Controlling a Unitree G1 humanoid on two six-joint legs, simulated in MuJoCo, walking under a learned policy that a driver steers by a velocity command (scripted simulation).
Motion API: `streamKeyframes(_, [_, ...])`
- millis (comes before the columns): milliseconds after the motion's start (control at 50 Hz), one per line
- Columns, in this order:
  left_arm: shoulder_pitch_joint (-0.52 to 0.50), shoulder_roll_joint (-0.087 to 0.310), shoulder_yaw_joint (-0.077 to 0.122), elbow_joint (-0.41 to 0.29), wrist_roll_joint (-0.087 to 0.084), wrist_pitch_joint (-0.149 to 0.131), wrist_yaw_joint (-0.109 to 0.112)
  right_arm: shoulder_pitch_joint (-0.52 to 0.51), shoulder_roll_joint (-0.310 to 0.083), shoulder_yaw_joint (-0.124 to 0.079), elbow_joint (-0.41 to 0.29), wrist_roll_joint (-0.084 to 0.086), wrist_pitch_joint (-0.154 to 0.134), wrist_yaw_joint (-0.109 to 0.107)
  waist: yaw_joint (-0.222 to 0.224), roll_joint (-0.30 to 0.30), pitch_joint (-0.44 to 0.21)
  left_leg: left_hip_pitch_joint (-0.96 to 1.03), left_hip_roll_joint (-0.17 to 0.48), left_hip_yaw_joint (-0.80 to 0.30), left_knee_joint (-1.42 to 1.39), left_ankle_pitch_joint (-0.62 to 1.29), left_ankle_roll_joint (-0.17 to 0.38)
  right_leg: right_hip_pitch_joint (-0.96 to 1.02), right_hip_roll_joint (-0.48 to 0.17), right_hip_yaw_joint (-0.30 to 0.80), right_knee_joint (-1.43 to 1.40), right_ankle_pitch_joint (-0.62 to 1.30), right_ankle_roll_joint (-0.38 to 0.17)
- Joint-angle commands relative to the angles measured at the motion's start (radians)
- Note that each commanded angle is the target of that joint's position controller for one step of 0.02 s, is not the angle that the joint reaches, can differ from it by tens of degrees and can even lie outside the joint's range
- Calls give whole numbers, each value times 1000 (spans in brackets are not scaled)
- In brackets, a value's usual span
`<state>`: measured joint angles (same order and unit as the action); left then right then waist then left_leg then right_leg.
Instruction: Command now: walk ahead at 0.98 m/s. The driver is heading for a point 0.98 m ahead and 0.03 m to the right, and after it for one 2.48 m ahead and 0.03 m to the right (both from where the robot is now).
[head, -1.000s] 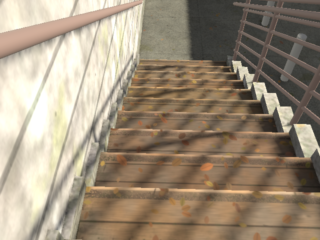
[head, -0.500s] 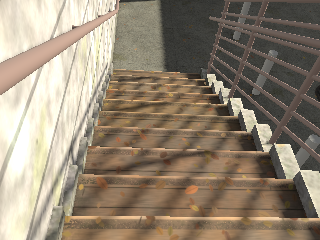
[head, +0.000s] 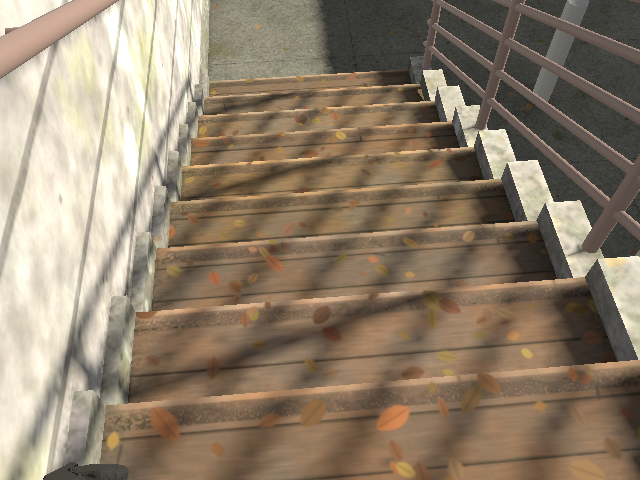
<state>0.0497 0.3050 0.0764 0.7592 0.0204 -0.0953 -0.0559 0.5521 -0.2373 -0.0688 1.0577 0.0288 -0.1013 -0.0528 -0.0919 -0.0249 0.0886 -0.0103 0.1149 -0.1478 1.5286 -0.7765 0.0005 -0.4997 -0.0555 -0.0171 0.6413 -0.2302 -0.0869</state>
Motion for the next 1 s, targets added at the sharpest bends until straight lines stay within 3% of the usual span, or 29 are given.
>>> streamKeyframes(20, [768,226,62,223,15,13,-19,17,-11,26,-156,75,-95,21,288,-454,-708,-909,-125,-141,501,5,53,1233,-355,626,-142,206,-263])
streamKeyframes(60, [523,103,12,242,-31,-11,-16,-165,-7,38,-204,45,-33,-10,175,-21,-344,-978,-63,31,442,133,10,794,-355,696,-314,-90,-230])
streamKeyframes(100, [448,2,-28,272,-11,-29,-26,-185,35,55,-222,20,5,7,96,91,-161,-1012,21,11,429,152,59,436,-359,603,-123,122,-232])
streamKeyframes(160, [106,-90,-83,187,-30,-36,25,-293,-45,25,-308,21,9,44,-48,-27,72,-678,81,24,-402,678,96,-209,-128,144,-308,62,-79])
streamKeyframes(180, [137,-42,-71,209,-11,-33,56,-252,-30,18,-262,-30,12,44,-39,-94,4,-478,12,117,-448,884,40,-254,-42,45,-280,141,-86])
streamKeyframes(200, [241,32,-51,233,14,-36,63,-140,-5,15,-199,-23,11,58,-53,-133,-89,-353,-20,158,-338,1022,9,-218,-92,78,-222,233,-125])
streamKeyframes(260, [343,10,-50,248,-84,-56,127,-504,-46,16,-312,-44,-15,100,74,73,30,-373,-65,164,-917,1527,43,-71,-9,-12,-134,-90,-51])
streamKeyframes(320, [452,56,-25,290,-65,-21,133,-540,-39,24,-364,-9,-6,109,114,-33,57,-424,-58,141,-1013,1339,27,182,-66,49,-5,10,-63])
streamKeyframes(380, [236,62,-12,255,-14,0,74,217,-231,-67,-114,-19,0,107,-240,-79,-175,130,-94,252,-749,1137,106,173,-85,15,684,674,-1])
streamKeyframes(400, [171,58,2,258,-42,0,62,336,-182,-62,-89,-53,1,87,-355,161,-74,62,-13,195,-1209,1078,194,190,49,5,1233,629,37])
streamKeyframes(420, [244,-146,-32,248,-19,-11,58,363,-82,-13,-5,-70,2,97,-236,478,-1,334,56,83,-854,1324,188,-338,226,160,1671,-611,-10])
streamKeyframes(440, [430,-175,-39,206,-69,-38,59,266,-5,23,-30,-64,5,98,-61,597,-55,323,9,10,-684,1482,134,-458,207,305,1615,-611,-73])
streamKeyframes(460, [459,-147,-24,198,-73,-41,63,152,64,44,-49,-51,-1,92,21,486,-81,186,45,-71,-779,1472,125,-465,166,310,1446,-478,-84])
streamKeyframes(480, [336,-82,-9,164,-70,-21,82,80,94,49,-27,-17,8,129,30,11,-54,74,31,-138,-914,1010,101,-490,104,197,1337,-317,-106])
streamKeyframes(500, [395,-149,-25,115,-86,-21,91,-34,-79,1,-55,8,2,124,146,106,-60,-19,165,-372,-877,1028,190,-561,76,213,1356,-203,-94])
streamKeyframes(540, [271,-59,-20,86,-116,30,94,-207,22,33,-84,-36,-23,81,182,-113,28,-450,213,-444,-931,746,205,-455,-21,312,982,38,-14])
streamKeyframes(560, [232,-102,-27,64,-100,48,101,-246,-43,21,-73,-42,-22,39,206,-149,51,-578,188,-444,-966,612,218,-387,-57,274,830,63,23])
streamKeyframes(600, [186,-72,-20,40,-69,55,90,-194,-103,11,-71,-68,-16,1,189,-13,61,-629,124,-327,-906,809,214,-311,-47,161,749,189,72])
streamKeyframes(640, [48,-52,-28,-3,0,14,35,-100,-18,35,-46,-5,-37,-45,136,-14,74,-738,-68,-70,-821,423,162,-70,-43,105,212,777,41])
streamKeyframes(720, [-124,-81,-38,-96,-23,32,7,-17,-93,-2,-41,28,1,-48,-1,110,79,-507,-38,-19,-758,693,158,58,40,-13,-9,546,56])
streamKeyframes(760, [490,77,42,92,-26,34,9,-147,-57,11,-15,-41,-10,17,302,211,-201,-481,-64,66,-239,1230,131,557,93,-91,141,544,-26])
streamKeyframes(780, [903,89,51,214,-1,34,11,-378,-66,5,-65,-11,-37,48,566,65,-223,-632,-117,89,317,1303,70,856,22,-91,39,578,-99])
streamKeyframes(800, [1046,-33,11,338,0,20,10,-443,61,25,-93,6,-50,55,599,-186,-91,-896,-312,78,846,242,62,862,-78,57,-51,479,-139])
streamKeyframes(820, [782,-130,-52,278,23,-12,23,-183,132,37,-150,33,-59,49,271,-483,-82,-1097,-323,-166,777,-13,136,846,-137,263,138,1107,-140])
streamKeyframes(840, [654,-165,-66,237,33,-13,18,-87,106,39,-141,31,-54,62,174,-322,-146,-1089,-245,-188,513,87,160,790,-202,367,73,1071,-163])
streamKeyframes(880, [457,-148,-56,229,-20,-20,-1,-154,54,11,-147,24,-36,31,48,180,-81,-1024,-166,-74,264,386,156,409,-206,436,-65,523,-186])
streamKeyframes(900, [325,-59,-45,198,-17,-31,28,-166,53,12,-175,15,-11,19,-35,81,-22,-909,-105,-68,-26,480,98,138,-235,443,-83,669,-187])
streamKeyframes(960, [318,3,-32,233,30,-19,86,-172,42,16,-179,-16,19,18,-51,50,-65,-586,-55,54,-251,687,-17,-163,-149,394,-10,760,-176])
streamKeyframes(1000, [418,-56,-49,234,-67,-37,141,-369,-27,17,-217,-25,-15,54,55,52,-36,-648,-63,62,-681,1142,14,-60,-35,259,96,258,-96])
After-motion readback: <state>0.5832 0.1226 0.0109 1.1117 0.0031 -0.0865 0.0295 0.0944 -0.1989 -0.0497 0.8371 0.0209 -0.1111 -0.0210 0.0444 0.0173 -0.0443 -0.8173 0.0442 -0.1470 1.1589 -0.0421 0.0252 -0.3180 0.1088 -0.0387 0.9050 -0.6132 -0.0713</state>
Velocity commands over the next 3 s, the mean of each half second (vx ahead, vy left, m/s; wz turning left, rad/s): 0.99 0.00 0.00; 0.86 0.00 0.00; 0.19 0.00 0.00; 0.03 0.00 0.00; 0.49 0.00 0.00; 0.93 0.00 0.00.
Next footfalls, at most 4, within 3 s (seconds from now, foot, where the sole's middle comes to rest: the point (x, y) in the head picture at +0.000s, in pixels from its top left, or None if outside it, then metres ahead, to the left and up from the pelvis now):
0.40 left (280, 447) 0.50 0.08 -0.92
0.80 right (345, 331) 0.85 -0.12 -1.08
1.16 left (280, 267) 1.18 0.06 -1.25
1.48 right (358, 258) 1.19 -0.20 -1.25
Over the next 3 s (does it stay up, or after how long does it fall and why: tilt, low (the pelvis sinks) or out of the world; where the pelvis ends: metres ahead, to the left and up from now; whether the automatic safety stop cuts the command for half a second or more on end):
stays up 1.65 -0.10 -0.74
